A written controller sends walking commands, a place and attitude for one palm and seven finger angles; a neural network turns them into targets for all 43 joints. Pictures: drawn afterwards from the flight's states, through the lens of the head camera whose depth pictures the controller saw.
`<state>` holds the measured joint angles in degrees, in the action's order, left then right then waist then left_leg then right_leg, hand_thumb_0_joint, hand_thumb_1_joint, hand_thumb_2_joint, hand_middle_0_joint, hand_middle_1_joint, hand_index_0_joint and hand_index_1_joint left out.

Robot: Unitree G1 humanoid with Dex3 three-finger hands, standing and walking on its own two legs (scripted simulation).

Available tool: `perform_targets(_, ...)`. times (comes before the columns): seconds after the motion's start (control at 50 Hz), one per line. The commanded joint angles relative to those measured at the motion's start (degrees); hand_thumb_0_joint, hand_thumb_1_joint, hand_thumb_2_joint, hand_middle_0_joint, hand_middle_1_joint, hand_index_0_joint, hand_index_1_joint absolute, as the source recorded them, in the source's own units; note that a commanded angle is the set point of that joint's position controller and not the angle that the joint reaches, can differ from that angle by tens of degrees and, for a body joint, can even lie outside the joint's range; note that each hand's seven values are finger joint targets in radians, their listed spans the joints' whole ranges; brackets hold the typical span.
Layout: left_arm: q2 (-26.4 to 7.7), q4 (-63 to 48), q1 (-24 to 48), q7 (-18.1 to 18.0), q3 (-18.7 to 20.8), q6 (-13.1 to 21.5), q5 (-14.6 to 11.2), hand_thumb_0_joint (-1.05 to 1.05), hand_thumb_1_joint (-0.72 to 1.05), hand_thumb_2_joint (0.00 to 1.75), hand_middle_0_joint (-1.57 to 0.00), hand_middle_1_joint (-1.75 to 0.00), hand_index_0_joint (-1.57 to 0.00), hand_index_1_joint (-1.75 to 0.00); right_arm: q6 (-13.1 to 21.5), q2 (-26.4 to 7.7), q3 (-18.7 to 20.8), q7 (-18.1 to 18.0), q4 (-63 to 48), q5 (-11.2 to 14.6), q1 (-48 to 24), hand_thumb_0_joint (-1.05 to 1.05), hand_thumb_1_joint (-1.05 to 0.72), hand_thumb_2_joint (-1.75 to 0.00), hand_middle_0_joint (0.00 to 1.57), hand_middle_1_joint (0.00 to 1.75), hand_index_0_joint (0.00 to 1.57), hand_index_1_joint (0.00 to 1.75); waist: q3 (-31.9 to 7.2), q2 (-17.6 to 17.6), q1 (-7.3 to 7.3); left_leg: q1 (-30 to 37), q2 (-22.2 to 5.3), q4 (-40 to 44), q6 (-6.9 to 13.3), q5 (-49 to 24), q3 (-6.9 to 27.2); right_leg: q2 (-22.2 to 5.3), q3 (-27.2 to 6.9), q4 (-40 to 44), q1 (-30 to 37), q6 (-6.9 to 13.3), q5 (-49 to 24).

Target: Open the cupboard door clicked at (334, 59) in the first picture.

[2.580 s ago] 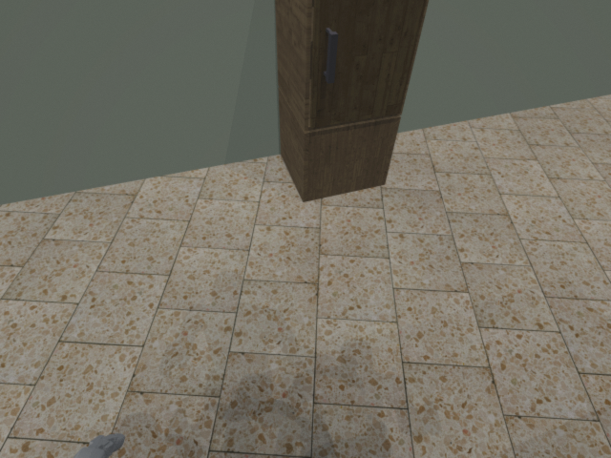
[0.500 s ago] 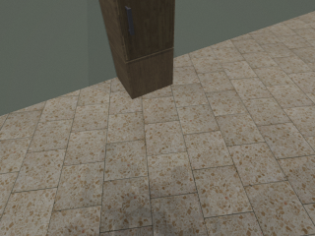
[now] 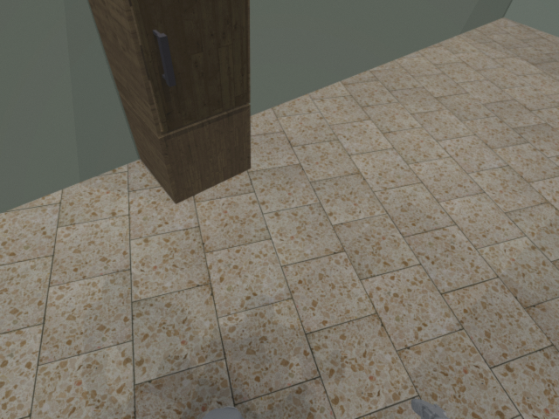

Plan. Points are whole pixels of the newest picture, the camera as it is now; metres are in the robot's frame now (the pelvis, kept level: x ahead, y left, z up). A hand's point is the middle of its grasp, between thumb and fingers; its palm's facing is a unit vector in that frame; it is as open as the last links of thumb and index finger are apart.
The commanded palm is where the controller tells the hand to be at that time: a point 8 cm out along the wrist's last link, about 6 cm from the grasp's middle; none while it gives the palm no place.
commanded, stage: walk to a spot facing it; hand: left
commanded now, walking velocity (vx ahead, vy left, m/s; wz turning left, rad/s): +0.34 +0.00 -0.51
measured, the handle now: (163, 58) +1.08 +0.53 -0.05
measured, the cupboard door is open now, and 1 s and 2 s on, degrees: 0 0 0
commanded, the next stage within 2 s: turn to face it in 1.70 s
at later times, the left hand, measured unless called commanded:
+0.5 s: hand (179, 320) +0.30 +0.23 -0.17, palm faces -0.26 -0.96 -0.13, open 7.4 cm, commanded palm none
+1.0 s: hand (228, 246) +0.48 +0.18 -0.16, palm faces -0.44 -0.87 -0.24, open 7.3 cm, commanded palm none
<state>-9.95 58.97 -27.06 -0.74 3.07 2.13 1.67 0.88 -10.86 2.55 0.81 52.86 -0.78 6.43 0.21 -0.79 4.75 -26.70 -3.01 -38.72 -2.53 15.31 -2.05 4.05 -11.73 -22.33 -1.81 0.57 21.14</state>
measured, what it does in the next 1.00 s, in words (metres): walks ahead, turning right: left foot, then right foot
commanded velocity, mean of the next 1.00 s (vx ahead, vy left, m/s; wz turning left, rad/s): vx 0.35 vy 0.00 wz -0.42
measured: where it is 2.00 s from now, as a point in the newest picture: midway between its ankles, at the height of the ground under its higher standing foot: (343, 301)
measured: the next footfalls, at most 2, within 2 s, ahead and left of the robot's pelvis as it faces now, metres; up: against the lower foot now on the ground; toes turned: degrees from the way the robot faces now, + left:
left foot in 0.02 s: +0.13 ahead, +0.11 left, +0.00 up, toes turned +2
right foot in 0.76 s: +0.32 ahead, -0.03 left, +0.00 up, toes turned -33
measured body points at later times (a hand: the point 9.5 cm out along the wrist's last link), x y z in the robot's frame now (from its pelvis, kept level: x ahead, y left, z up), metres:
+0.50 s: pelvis +0.17 +0.08 +0.01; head +0.19 +0.11 +0.45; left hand +0.31 +0.28 -0.16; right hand +0.00 -0.09 -0.13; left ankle +0.09 +0.11 -0.73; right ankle +0.19 -0.08 -0.63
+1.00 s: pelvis +0.37 +0.01 +0.00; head +0.38 +0.00 +0.45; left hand +0.50 +0.22 -0.14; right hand +0.31 -0.23 -0.14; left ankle +0.53 +0.14 -0.66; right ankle +0.29 -0.01 -0.73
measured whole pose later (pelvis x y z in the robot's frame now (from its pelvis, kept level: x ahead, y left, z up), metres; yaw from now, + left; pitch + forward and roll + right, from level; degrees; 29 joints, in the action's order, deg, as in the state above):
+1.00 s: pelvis +0.37 +0.01 +0.00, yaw -30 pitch +0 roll +0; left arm -10.3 60.7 -19.1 -0.8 3.6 3.2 1.0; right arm 1.0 -10.9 4.1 -0.8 55.3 -1.6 12.7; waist 0.9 1.5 -1.4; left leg -34.9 -11.3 -58.4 -3.3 12.4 -1.3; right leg 4.3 4.2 -24.9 -5.4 5.4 19.3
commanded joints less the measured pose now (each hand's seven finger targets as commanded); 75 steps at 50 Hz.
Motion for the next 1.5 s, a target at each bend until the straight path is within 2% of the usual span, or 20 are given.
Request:
perform_targets(0.0, -7.1, -5.0, 2.3, 0.4, 2.6, 1.0, -1.2, 0.0, 0.9, 0.9, -0.2, -0.3, -0.2, -0.3, 3.6, -15.2, 3.9, -2.1, 0.8, -0.5, 19.8, 0.0, -0.9, -0.9, 0.2, 0.3, 0.2, 0.3, -10.2, 11.2, -11.82, 41.4, -13.9, 14.6, 4.4, 1.4, 15.1, -1.0, 0.8, -28.4, -26.4, 3.1, -9.4)
perform_targets(0.02, -5.4, -5.9, 1.2, 0.9, 2.2, 1.3, -1.2, 0.0, 0.9, 0.9, -0.2, -0.3, -0.2, -0.3, 3.4, -18.0, 4.1, -2.0, 1.4, -0.6, 23.6, 0.0, -0.9, -0.9, 0.2, 0.3, 0.2, 0.3, -11.4, 20.5, -11.01, 41.7, -26.7, 22.7, 8.4, 4.5, 32.1, 1.5, 7.4, -44.0, -35.5, 0.6, 11.4)
perform_targets(0.04, -7.5, -6.0, 3.6, 0.7, 2.7, 0.9, -0.7, 0.0, 0.9, 0.9, -0.2, -0.3, -0.2, -0.3, 2.7, -15.3, 3.4, -1.9, 0.1, -0.5, 18.8, 0.0, -0.9, -0.9, 0.2, 0.3, 0.2, 0.3, -5.5, 12.9, -9.84, 31.3, -27.2, 26.6, 10.1, 13.4, 32.7, -2.9, 5.5, -49.3, -35.2, 1.0, 9.5)
perform_targets(0.08, -6.5, -5.4, 7.0, 1.8, 3.0, -0.1, 0.3, 0.0, 0.9, 0.9, -0.2, -0.3, -0.2, -0.3, 3.3, -8.1, 1.5, -1.9, -1.3, -0.4, 10.7, 0.0, -0.9, -0.9, 0.2, 0.3, 0.2, 0.3, 5.4, 8.8, -5.89, 15.8, -20.6, 29.5, 6.7, 15.1, 20.9, -7.2, 7.6, -52.5, -34.9, 0.6, -0.4)
perform_targets(0.16, -3.3, -3.6, 3.5, 2.6, 2.7, -2.5, 0.5, 0.0, 0.9, 0.9, -0.2, -0.3, -0.2, -0.3, 4.8, -3.7, 0.3, -2.5, 1.1, -0.1, 11.9, 0.0, -0.9, -0.9, 0.2, 0.3, 0.2, 0.3, 5.0, 10.5, -2.34, 13.4, -13.2, 27.5, -0.5, -7.8, 1.2, -7.5, 9.5, -51.2, -31.8, -0.6, -10.7)
perform_targets(0.44, -2.0, -6.9, 19.3, 2.5, 2.0, -3.9, 0.1, 0.0, 0.9, 0.9, -0.2, -0.3, -0.2, -0.3, 5.2, -2.6, -0.6, -4.0, 8.8, -0.4, 28.1, 0.0, -0.9, -0.9, 0.2, 0.3, 0.2, 0.3, 6.9, 4.3, -6.3, 33.2, -14.8, 25.5, -1.8, -34.6, -6.4, -7.1, 13.8, -44.4, -48.1, -0.4, -13.9)
perform_targets(0.56, -0.4, -7.4, 24.4, 2.6, 0.6, -3.2, -0.1, 0.0, 0.9, 0.9, -0.2, -0.3, -0.2, -0.3, 4.3, -1.7, -1.1, -4.3, 12.0, -0.7, 32.7, 0.0, -0.9, -0.9, 0.2, 0.3, 0.2, 0.3, 8.0, 7.3, -7.13, 36.2, -13.0, 21.6, -1.8, -58.2, -14.3, -3.5, 23.0, -27.2, -38.4, 2.8, -8.8)
perform_targets(0.64, -2.4, -5.1, 16.5, 1.7, 1.3, -2.1, -0.1, 0.0, 0.9, 0.9, -0.2, -0.3, -0.2, -0.3, 3.3, -4.5, -0.1, -4.0, 11.3, -0.2, 31.3, 0.0, -0.9, -0.9, 0.2, 0.3, 0.2, 0.3, 3.0, 12.2, -3.22, 34.3, -14.0, 7.4, -1.2, -83.5, -17.5, 2.3, 28.2, -18.6, -23.1, 6.0, -3.8)
perform_targets(0.7, -8.2, -0.3, -0.8, 0.8, 3.1, -0.6, 0.3, 0.0, 0.9, 0.9, -0.2, -0.3, -0.2, -0.3, 3.3, -4.0, 0.4, -2.8, 7.7, 1.1, 23.3, 0.0, -0.9, -0.9, 0.2, 0.3, 0.2, 0.3, -3.3, 9.4, 5.7, 10.1, -12.7, -24.7, -0.1, -47.8, -17.7, -7.1, 16.5, -7.5, 7.5, 12.5, -13.3)
perform_targets(0.72, -11.8, 0.9, -5.5, 0.2, 3.7, 0.0, -0.5, 0.0, 0.9, 0.9, -0.2, -0.3, -0.2, -0.3, 3.8, 0.3, 0.1, -2.7, 4.6, 1.5, 20.6, 0.0, -0.9, -0.9, 0.2, 0.3, 0.2, 0.3, -7.5, -1.4, 5.5, -7.5, -2.3, -43.5, -1.1, 13.4, -13.7, -23.0, -10.2, -3.4, 18.4, 20.6, -27.2)
perform_targets(0.74, -13.3, -0.1, -2.8, -0.2, 3.9, 0.0, -1.6, 0.0, 0.9, 0.9, -0.2, -0.3, -0.2, -0.3, 3.9, -1.4, 1.0, -2.8, 2.3, 1.0, 16.3, 0.0, -0.9, -0.9, 0.2, 0.3, 0.2, 0.3, -5.8, 0.3, 3.77, -13.6, -1.8, -50.0, 0.8, 16.1, -3.9, -27.7, -17.4, 2.2, 15.8, 23.3, -30.7)
perform_targets(0.78, -8.3, -1.3, 3.5, -0.3, 2.9, 0.5, -1.3, 0.0, 0.9, 0.9, -0.2, -0.3, -0.2, -0.3, 3.1, 1.8, 1.2, -2.0, 0.2, 0.3, 15.0, 0.0, -0.9, -0.9, 0.2, 0.3, 0.2, 0.3, 4.2, 6.6, -1.85, -13.8, -5.7, -42.6, 1.4, 8.2, 1.4, -22.3, -5.1, 3.7, 0.9, 5.0, -32.3)
perform_targets(0.8, -5.3, -2.0, 7.1, -0.5, 2.4, 1.2, -0.8, 0.0, 0.9, 0.9, -0.2, -0.3, -0.2, -0.3, 1.8, 2.2, 1.3, -2.2, 2.6, -0.5, 18.4, 0.0, -0.9, -0.9, 0.2, 0.3, 0.2, 0.3, 4.8, -2.6, -5.05, -11.1, -6.5, -40.2, 0.5, 3.5, 0.8, -20.1, -3.6, 6.9, -4.9, 2.6, -26.7)
perform_targets(0.86, -4.0, -2.9, 9.8, -0.5, 1.0, 2.2, -0.3, 0.0, 0.9, 0.9, -0.2, -0.3, -0.2, -0.3, 0.3, 1.2, 1.3, -1.6, 3.1, -0.9, 18.8, 0.0, -0.9, -0.9, 0.2, 0.3, 0.2, 0.3, 7.7, -2.5, -7.9, -5.1, -7.6, -31.7, -0.4, 1.8, -0.1, -16.7, 4.4, 9.9, -17.7, 10.5, -20.7)
perform_targets(1.06, -7.7, 0.2, 1.3, -0.2, 1.4, 2.6, -0.5, 0.0, 0.9, 0.9, -0.2, -0.3, -0.2, -0.3, 2.6, -1.3, 0.2, 0.5, -2.6, -0.8, -1.2, 0.0, -0.9, -0.9, 0.2, 0.3, 0.2, 0.3, 4.2, -6.2, -1.95, -1.3, -2.4, 1.4, 0.2, -5.6, -6.4, -12.8, 4.7, 2.0, -2.3, 7.6, -38.3)
perform_targets(1.12, -8.9, -0.3, 3.3, -0.4, 1.9, 2.3, -1.0, 0.0, 0.9, 0.9, -0.2, -0.3, -0.2, -0.3, 3.4, -5.8, 1.6, -0.7, 1.2, -1.2, 12.1, 0.0, -0.9, -0.9, 0.2, 0.3, 0.2, 0.3, -5.4, -3.1, -8.57, 21.4, -0.7, 11.4, 2.0, -10.7, -6.6, -11.2, 6.2, -16.2, -5.0, 4.6, -44.1)
perform_targets(1.16, -4.0, -1.8, 0.5, 0.6, 1.1, 2.6, -1.9, 0.0, 0.9, 0.9, -0.2, -0.3, -0.2, -0.3, 3.6, -16.7, 4.1, -1.5, 4.4, -1.8, 25.4, 0.0, -0.9, -0.9, 0.2, 0.3, 0.2, 0.3, -18.7, 19.0, -11.86, 48.1, -27.4, 13.9, 11.7, -25.5, 22.1, -1.4, 13.1, -48.5, -29.0, 0.7, 10.3)
perform_targets(1.26, -3.0, -2.7, 9.1, 2.0, 2.0, -0.3, 0.0, 0.0, 0.9, 0.9, -0.2, -0.3, -0.2, -0.3, 3.9, -5.0, 1.0, -2.0, 2.4, -1.1, 11.2, 0.0, -0.9, -0.9, 0.2, 0.3, 0.2, 0.3, 4.1, 8.9, -5.98, 15.9, -20.3, 25.5, 7.0, -5.9, 4.4, -10.4, 10.9, -53.7, -31.3, -0.4, -1.8)
perform_targets(1.34, -0.5, -3.5, 7.2, 2.6, 2.5, -2.8, 0.3, 0.0, 0.9, 0.9, -0.2, -0.3, -0.2, -0.3, 4.2, -3.7, 1.9, -2.1, 2.1, -0.9, 10.3, 0.0, -0.9, -0.9, 0.2, 0.3, 0.2, 0.3, 4.3, 9.0, -3.32, 10.9, -17.7, 28.6, 6.4, 0.7, -4.7, -11.3, 13.2, -48.4, -31.0, -1.5, -7.8)
perform_targets(1.48, -1.3, -8.9, 18.1, 3.6, 2.4, -3.0, 0.2, 0.0, 0.9, 0.9, -0.2, -0.3, -0.2, -0.3, 3.5, -7.4, 3.2, -1.6, 2.4, -1.0, 12.7, 0.0, -0.9, -0.9, 0.2, 0.3, 0.2, 0.3, 5.4, 8.4, -5.85, 20.3, -18.8, 28.0, 7.6, -2.2, -11.1, -12.4, 17.2, -26.1, -33.8, -3.0, -10.0)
